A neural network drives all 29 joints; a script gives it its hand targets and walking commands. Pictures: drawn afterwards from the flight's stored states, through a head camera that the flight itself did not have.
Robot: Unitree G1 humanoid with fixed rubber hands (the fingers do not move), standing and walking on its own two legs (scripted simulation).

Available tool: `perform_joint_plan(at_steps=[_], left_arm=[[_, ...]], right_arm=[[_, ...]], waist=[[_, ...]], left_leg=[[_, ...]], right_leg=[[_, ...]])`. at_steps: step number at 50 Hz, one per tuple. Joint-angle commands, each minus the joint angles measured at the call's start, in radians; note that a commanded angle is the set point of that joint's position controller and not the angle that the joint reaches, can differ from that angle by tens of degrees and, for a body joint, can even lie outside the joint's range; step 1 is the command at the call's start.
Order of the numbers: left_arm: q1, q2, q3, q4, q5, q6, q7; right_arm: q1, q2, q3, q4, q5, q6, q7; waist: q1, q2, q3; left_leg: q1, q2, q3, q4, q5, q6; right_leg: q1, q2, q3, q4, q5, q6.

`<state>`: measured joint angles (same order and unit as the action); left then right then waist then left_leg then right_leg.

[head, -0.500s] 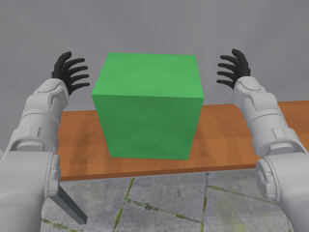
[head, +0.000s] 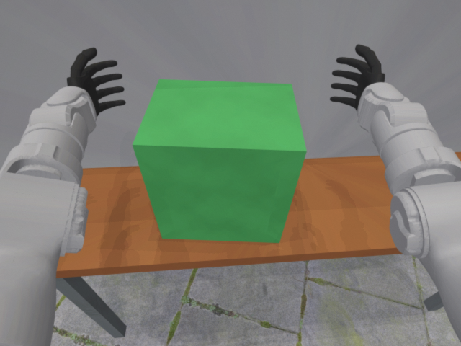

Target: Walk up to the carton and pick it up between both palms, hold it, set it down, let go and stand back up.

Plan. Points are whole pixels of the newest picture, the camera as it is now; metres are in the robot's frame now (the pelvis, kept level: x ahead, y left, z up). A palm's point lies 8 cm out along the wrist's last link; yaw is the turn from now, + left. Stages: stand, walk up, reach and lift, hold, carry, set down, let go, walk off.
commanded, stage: reach and lift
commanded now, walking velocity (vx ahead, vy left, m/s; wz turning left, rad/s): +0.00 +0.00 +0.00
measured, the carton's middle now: (222, 166) +0.48 +0.02 +0.04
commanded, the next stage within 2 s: none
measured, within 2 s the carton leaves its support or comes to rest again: neither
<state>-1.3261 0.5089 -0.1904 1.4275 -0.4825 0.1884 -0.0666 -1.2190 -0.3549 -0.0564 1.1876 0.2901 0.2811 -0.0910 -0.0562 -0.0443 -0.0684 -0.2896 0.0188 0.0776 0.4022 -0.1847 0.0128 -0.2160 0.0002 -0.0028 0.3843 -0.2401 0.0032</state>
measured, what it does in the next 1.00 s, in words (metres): stands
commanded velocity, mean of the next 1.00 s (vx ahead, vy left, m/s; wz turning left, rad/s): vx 0.00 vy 0.00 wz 0.00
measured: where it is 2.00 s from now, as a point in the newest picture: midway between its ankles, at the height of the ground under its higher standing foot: outside the picture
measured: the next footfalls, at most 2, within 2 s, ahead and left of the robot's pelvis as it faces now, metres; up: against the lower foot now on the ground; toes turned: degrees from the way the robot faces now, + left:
none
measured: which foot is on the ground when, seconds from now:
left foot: down 0.00-1.00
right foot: down 0.00-1.00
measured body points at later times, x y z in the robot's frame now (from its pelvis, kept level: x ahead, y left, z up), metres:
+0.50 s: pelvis +0.00 +0.00 +0.00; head +0.05 +0.03 +0.44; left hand +0.48 +0.27 +0.16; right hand +0.46 -0.23 +0.15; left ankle +0.01 +0.11 -0.74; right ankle -0.03 -0.12 -0.74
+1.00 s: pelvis +0.01 +0.00 -0.01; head +0.10 +0.03 +0.43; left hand +0.51 +0.23 +0.13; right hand +0.49 -0.23 +0.12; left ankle +0.01 +0.11 -0.74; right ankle -0.03 -0.12 -0.74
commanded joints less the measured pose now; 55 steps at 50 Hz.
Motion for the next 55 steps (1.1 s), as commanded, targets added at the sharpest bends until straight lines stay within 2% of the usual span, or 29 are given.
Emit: perform_joint_plan(at_steps=[1, 4, 5, 8, 9, 13, 18, 19, 20, 22, 23, 27, 30, 31, 33, 35, 37, 38, 41, 46, 50, 51, 53, 54, 55], left_arm=[[-0.520, 0.231, -0.060, -0.167, 0.000, -0.094, -0.025], [-0.505, 0.209, -0.058, -0.149, 0.019, -0.119, -0.027], [-0.476, 0.202, -0.055, -0.101, 0.027, -0.118, -0.029], [-0.442, 0.173, -0.087, -0.061, 0.019, -0.137, -0.042], [-0.422, 0.162, -0.091, -0.040, 0.015, -0.146, -0.046], [-0.424, 0.136, -0.121, -0.068, -0.002, -0.219, -0.045], [-0.363, 0.097, -0.149, 0.028, -0.011, -0.279, -0.041], [-0.352, 0.087, -0.159, 0.049, -0.013, -0.286, -0.040], [-0.344, 0.087, -0.156, 0.066, -0.018, -0.298, -0.043], [-0.327, 0.085, -0.156, 0.089, -0.026, -0.324, -0.043], [-0.340, 0.085, -0.163, 0.070, -0.027, -0.336, -0.040], [-0.376, 0.058, -0.181, -0.002, -0.052, -0.386, -0.027], [-0.367, 0.073, -0.160, -0.003, -0.036, -0.400, -0.021], [-0.367, 0.061, -0.164, -0.022, -0.031, -0.400, -0.018], [-0.342, 0.048, -0.154, -0.007, -0.024, -0.397, -0.019], [-0.338, 0.029, -0.163, -0.032, -0.018, -0.392, -0.018], [-0.305, 0.015, -0.144, -0.020, 0.001, -0.387, -0.020], [-0.285, 0.005, -0.139, -0.029, 0.005, -0.386, -0.020], [-0.289, -0.026, -0.130, -0.074, 0.017, -0.389, -0.024], [-0.270, -0.039, -0.090, -0.087, 0.044, -0.398, -0.022], [-0.285, -0.045, -0.049, -0.072, 0.065, -0.407, -0.013], [-0.286, -0.049, -0.050, -0.060, 0.069, -0.407, -0.014], [-0.287, -0.049, -0.030, -0.048, 0.082, -0.410, -0.008], [-0.291, -0.053, -0.035, -0.056, 0.083, -0.414, -0.006], [-0.305, -0.042, -0.007, -0.043, 0.099, -0.418, 0.000]], right_arm=[[-0.411, -0.210, -0.013, -0.047, 0.058, -0.083, 0.006], [-0.397, -0.215, -0.025, -0.040, 0.038, -0.115, 0.006], [-0.386, -0.213, -0.015, -0.015, 0.042, -0.119, 0.009], [-0.362, -0.213, -0.005, 0.012, 0.042, -0.135, 0.011], [-0.358, -0.194, 0.016, 0.005, 0.050, -0.142, 0.010], [-0.338, -0.190, -0.001, 0.008, 0.039, -0.203, 0.017], [-0.311, -0.180, 0.026, 0.042, 0.061, -0.265, 0.031], [-0.299, -0.176, 0.023, 0.071, 0.062, -0.274, 0.032], [-0.306, -0.171, 0.046, 0.044, 0.066, -0.284, 0.031], [-0.296, -0.165, 0.059, 0.039, 0.078, -0.310, 0.031], [-0.299, -0.165, 0.050, 0.050, 0.072, -0.321, 0.030], [-0.311, -0.171, 0.052, 0.023, 0.080, -0.369, 0.038], [-0.293, -0.167, 0.058, 0.052, 0.084, -0.383, 0.041], [-0.286, -0.176, 0.046, 0.063, 0.080, -0.392, 0.040], [-0.278, -0.180, 0.060, 0.074, 0.083, -0.406, 0.038], [-0.274, -0.189, 0.047, 0.089, 0.083, -0.419, 0.037], [-0.263, -0.164, 0.065, 0.072, 0.088, -0.434, 0.038], [-0.268, -0.167, 0.062, 0.064, 0.081, -0.444, 0.038], [-0.264, -0.136, 0.070, 0.046, 0.085, -0.461, 0.036], [-0.257, -0.089, 0.076, 0.017, 0.070, -0.464, 0.033], [-0.284, -0.056, 0.070, -0.007, 0.063, -0.454, 0.027], [-0.282, -0.049, 0.061, 0.002, 0.053, -0.451, 0.022], [-0.286, -0.045, 0.058, 0.000, 0.047, -0.451, 0.017], [-0.282, -0.046, 0.055, 0.003, 0.042, -0.452, 0.015], [-0.291, -0.038, 0.042, 0.003, 0.039, -0.446, 0.012]], waist=[[-0.117, 0.093, -0.571], [-0.115, 0.113, -0.627], [-0.106, 0.114, -0.589], [-0.120, 0.100, -0.539], [-0.113, 0.077, -0.526], [-0.123, 0.104, -0.607], [-0.105, 0.104, -0.599], [-0.112, 0.107, -0.603], [-0.094, 0.094, -0.608], [-0.087, 0.078, -0.639], [-0.096, 0.081, -0.664], [-0.094, 0.114, -0.805], [-0.079, 0.132, -0.844], [-0.088, 0.149, -0.867], [-0.074, 0.134, -0.869], [-0.092, 0.152, -0.881], [-0.065, 0.157, -0.884], [-0.063, 0.147, -0.898], [-0.066, 0.142, -0.929], [-0.054, 0.092, -0.906], [-0.038, 0.056, -0.913], [-0.049, 0.054, -0.894], [-0.039, 0.044, -0.883], [-0.051, 0.046, -0.877], [-0.044, 0.048, -0.874]], left_leg=[[0.311, 0.004, -0.094, 0.087, 0.481, -0.051], [0.327, 0.008, -0.091, 0.098, 0.504, -0.062], [0.321, 0.009, -0.092, 0.096, 0.492, -0.061], [0.309, 0.009, -0.096, 0.082, 0.443, -0.057], [0.281, 0.007, -0.093, 0.075, 0.414, -0.049], [0.313, 0.014, -0.102, 0.096, 0.451, -0.054], [0.301, 0.023, -0.107, 0.111, 0.456, -0.059], [0.295, 0.023, -0.108, 0.112, 0.441, -0.057], [0.266, 0.021, -0.104, 0.112, 0.429, -0.048], [0.242, 0.016, -0.104, 0.120, 0.420, -0.040], [0.250, 0.020, -0.107, 0.127, 0.435, -0.038], [0.296, 0.030, -0.115, 0.178, 0.573, -0.056], [0.312, 0.031, -0.110, 0.203, 0.630, -0.062], [0.336, 0.036, -0.119, 0.215, 0.663, -0.070], [0.345, 0.038, -0.118, 0.227, 0.707, -0.074], [0.366, 0.041, -0.125, 0.235, 0.741, -0.085], [0.354, 0.041, -0.117, 0.246, 0.774, -0.090], [0.371, 0.044, -0.121, 0.251, 0.816, -0.093], [0.365, 0.043, -0.116, 0.265, 0.839, -0.095], [0.304, 0.034, -0.104, 0.248, 0.779, -0.077], [0.225, 0.025, -0.092, 0.231, 0.677, -0.061], [0.212, 0.022, -0.091, 0.225, 0.650, -0.058], [0.189, 0.018, -0.086, 0.216, 0.619, -0.051], [0.193, 0.019, -0.086, 0.212, 0.610, -0.051], [0.167, 0.015, -0.082, 0.212, 0.593, -0.054]], right_leg=[[-0.211, 0.039, -0.051, -0.033, 0.550, 0.003], [-0.239, 0.042, -0.058, -0.032, 0.539, 0.006], [-0.247, 0.044, -0.059, -0.038, 0.511, 0.004], [-0.261, 0.040, -0.067, -0.048, 0.466, 0.004], [-0.248, 0.037, -0.061, -0.049, 0.467, 0.006], [-0.300, 0.044, -0.073, -0.036, 0.427, 0.008], [-0.370, 0.049, -0.086, -0.032, 0.338, 0.001], [-0.392, 0.047, -0.090, -0.028, 0.328, 0.001], [-0.381, 0.041, -0.081, -0.019, 0.337, 0.003], [-0.382, 0.038, -0.080, -0.004, 0.356, 0.008], [-0.390, 0.039, -0.085, 0.006, 0.357, 0.010], [-0.450, 0.045, -0.096, 0.027, 0.361, 0.009], [-0.466, 0.043, -0.092, 0.026, 0.373, 0.008], [-0.491, 0.047, -0.097, 0.027, 0.363, 0.009], [-0.506, 0.049, -0.094, 0.027, 0.388, 0.010], [-0.522, 0.053, -0.101, 0.019, 0.384, 0.010], [-0.506, 0.051, -0.093, 0.017, 0.425, 0.010], [-0.501, 0.053, -0.092, 0.020, 0.450, 0.013], [-0.486, 0.051, -0.088, 0.021, 0.491, 0.022], [-0.427, 0.040, -0.073, 0.034, 0.563, 0.033], [-0.370, 0.032, -0.055, 0.048, 0.592, 0.044], [-0.363, 0.030, -0.053, 0.048, 0.596, 0.045], [-0.346, 0.029, -0.049, 0.057, 0.608, 0.050], [-0.343, 0.030, -0.052, 0.058, 0.601, 0.050], [-0.330, 0.027, -0.049, 0.059, 0.599, 0.049]])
